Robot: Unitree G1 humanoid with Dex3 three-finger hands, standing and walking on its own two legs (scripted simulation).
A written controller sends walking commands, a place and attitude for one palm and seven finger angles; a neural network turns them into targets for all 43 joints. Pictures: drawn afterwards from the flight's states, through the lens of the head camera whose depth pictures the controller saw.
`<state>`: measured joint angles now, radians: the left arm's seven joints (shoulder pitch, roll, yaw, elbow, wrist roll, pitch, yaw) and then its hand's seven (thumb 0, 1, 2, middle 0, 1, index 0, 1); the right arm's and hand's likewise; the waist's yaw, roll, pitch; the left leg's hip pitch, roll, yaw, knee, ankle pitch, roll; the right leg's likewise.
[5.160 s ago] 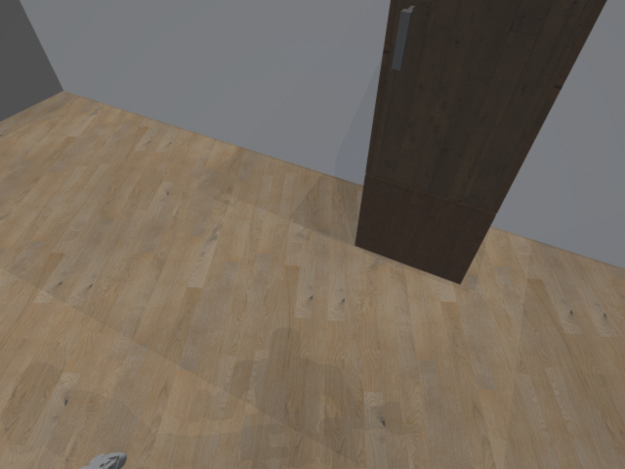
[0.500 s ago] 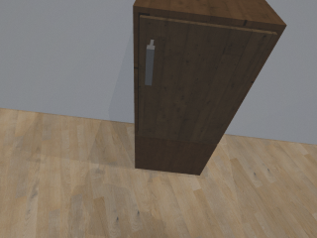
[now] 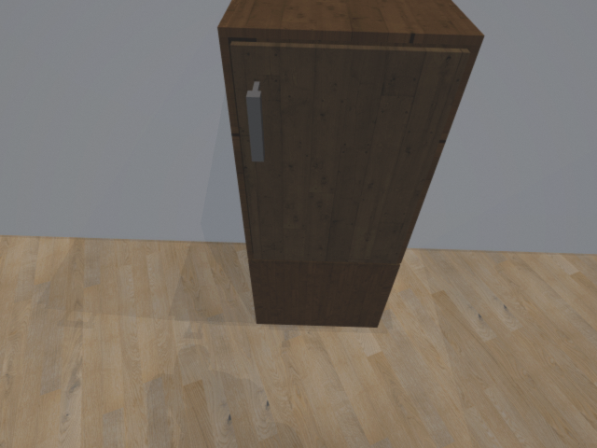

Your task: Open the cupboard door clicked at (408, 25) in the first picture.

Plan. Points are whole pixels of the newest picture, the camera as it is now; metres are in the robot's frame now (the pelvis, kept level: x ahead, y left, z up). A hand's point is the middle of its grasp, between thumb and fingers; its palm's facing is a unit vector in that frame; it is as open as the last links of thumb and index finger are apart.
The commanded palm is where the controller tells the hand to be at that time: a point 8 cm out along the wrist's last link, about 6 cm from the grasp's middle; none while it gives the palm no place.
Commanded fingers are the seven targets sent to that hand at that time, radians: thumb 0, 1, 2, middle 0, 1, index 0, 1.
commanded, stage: come to a stop and stand still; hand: left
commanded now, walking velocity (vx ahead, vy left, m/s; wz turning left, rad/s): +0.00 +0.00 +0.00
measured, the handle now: (257, 122) +0.65 +0.11 +0.11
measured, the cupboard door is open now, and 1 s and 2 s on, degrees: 0 0 0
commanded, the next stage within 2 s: look again from close up in 0.28 s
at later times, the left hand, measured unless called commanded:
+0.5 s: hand out of the picture -0.03 +0.14 -0.18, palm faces +0.04 -0.99 -0.16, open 7.4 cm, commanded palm none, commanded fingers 0.00 0.90 0.90 -0.20 -0.30 -0.20 -0.30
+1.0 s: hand out of the picture +0.04 +0.17 -0.19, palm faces +0.02 -0.98 -0.19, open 7.4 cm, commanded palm none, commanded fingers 0.00 0.90 0.90 -0.20 -0.30 -0.20 -0.30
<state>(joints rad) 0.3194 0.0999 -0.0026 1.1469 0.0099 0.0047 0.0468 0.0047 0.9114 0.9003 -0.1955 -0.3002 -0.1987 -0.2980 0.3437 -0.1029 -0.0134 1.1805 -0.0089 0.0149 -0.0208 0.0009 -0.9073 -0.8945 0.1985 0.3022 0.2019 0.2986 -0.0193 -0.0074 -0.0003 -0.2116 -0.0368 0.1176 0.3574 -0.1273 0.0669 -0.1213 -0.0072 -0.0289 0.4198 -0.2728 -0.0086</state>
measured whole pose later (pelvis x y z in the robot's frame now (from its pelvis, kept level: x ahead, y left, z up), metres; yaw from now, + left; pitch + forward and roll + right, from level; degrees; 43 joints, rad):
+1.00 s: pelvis +0.03 +0.00 -0.01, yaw +0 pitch -1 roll +0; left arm 0.30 0.16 -0.01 1.06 0.01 -0.02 0.05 0.00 0.91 0.90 -0.19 -0.30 -0.20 -0.30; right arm 0.27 -0.16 0.01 1.09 -0.01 -0.02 -0.02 0.01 -0.92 -0.89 0.20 0.30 0.20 0.30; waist 0.00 -0.02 -0.01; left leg -0.25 -0.02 0.12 0.50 -0.24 0.07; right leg -0.12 0.00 -0.02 0.48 -0.35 -0.01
